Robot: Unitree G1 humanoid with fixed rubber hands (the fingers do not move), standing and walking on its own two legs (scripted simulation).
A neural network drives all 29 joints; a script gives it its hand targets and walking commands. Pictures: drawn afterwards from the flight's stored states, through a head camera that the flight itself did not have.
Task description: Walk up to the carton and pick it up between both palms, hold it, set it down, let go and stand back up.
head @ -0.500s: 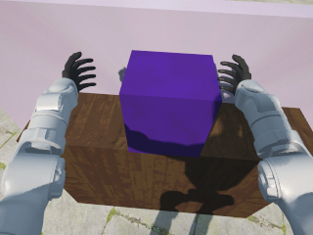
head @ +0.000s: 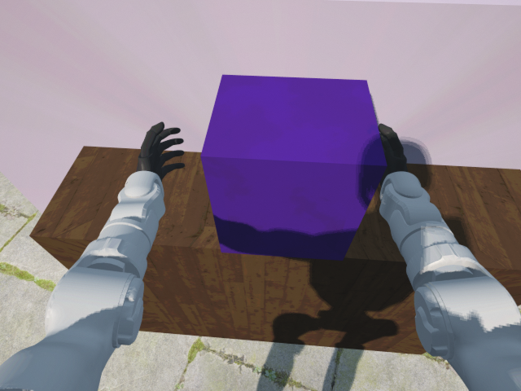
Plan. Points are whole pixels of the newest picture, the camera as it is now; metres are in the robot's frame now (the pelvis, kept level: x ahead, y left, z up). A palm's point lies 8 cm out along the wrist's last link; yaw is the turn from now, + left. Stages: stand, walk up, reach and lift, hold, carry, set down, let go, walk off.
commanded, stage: reach and lift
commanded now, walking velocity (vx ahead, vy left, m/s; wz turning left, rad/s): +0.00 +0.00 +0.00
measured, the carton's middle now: (287, 174) +0.47 +0.00 +0.06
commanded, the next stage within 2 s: none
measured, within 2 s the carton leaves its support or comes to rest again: leaves its support in 0.94 s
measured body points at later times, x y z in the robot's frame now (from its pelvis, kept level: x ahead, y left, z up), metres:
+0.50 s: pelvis +0.01 -0.01 +0.00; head +0.08 -0.01 +0.45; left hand +0.45 +0.16 +0.06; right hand +0.46 -0.16 +0.06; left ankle +0.00 +0.10 -0.74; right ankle +0.01 -0.11 -0.74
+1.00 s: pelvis +0.03 -0.01 +0.01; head +0.06 +0.00 +0.46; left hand +0.43 +0.18 +0.07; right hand +0.44 -0.14 +0.06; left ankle +0.00 +0.10 -0.74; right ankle +0.01 -0.11 -0.74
